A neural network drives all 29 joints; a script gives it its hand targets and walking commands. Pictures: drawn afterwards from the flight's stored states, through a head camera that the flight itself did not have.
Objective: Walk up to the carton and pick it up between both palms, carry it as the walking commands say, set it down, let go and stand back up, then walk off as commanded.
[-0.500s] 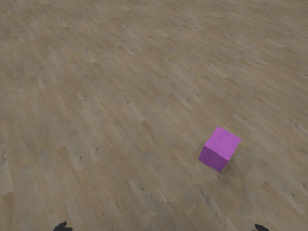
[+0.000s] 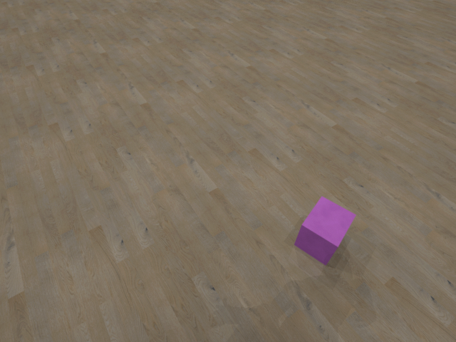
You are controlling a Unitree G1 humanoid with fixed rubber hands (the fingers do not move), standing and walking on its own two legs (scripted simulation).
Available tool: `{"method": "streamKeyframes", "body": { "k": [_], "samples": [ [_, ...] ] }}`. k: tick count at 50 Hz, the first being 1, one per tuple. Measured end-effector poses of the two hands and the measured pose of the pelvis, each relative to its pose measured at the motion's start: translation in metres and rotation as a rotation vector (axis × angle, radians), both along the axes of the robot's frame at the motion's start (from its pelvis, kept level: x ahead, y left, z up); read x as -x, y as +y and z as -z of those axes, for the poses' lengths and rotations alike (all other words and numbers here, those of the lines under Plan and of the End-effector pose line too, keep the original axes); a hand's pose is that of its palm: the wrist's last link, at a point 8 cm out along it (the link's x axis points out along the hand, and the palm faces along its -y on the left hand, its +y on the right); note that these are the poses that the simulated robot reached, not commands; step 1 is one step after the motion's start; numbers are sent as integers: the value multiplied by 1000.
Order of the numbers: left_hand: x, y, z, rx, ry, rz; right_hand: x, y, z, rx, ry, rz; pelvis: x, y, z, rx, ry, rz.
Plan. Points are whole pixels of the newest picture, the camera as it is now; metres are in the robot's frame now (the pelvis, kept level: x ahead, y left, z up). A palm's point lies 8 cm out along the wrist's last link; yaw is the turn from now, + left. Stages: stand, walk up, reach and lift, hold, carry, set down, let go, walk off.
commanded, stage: stand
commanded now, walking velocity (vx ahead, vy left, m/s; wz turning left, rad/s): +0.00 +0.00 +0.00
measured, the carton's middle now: (323, 230) +0.69 -0.44 -0.68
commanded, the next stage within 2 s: walk up in 0.62 s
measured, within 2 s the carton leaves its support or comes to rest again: neither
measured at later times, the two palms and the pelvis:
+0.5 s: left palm out of the picture +0.09 +0.28 -0.11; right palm out of the picture +0.07 -0.30 -0.11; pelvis +0.00 -0.01 +0.01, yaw +0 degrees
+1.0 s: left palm out of the picture +0.13 +0.28 -0.10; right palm out of the picture +0.05 -0.36 -0.11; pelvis +0.01 -0.03 +0.00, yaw -9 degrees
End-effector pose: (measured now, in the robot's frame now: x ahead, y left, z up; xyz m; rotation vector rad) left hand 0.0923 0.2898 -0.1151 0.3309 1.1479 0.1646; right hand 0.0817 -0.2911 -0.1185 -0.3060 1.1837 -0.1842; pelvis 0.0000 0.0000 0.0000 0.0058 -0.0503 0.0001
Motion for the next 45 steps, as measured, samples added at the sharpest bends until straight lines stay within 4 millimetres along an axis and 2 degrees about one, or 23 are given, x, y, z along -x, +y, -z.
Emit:
{"method": "streamKeyframes", "body": {
  "k": [15, 30, 41, 45],
  "samples": [
    [-1, -6, -8, 1, 8, 0, 5, -3, -6, -8, 15, 14, 0, -3, -8, -1, -10, 2],
    [2, -5, -10, -8, 26, -7, 17, -8, -5, -8, 47, 27, -1, -7, -10, 0, -10, 4],
    [1, -8, -9, -3, 34, -7, 17, -9, -5, -8, 57, 29, -3, -8, -11, 1, -8, 5],
    [-5, -6, -7, 3, 60, 61, 14, -24, -7, 17, -34, 60, -5, -12, -4, -26, 5, 82]
  ]
}}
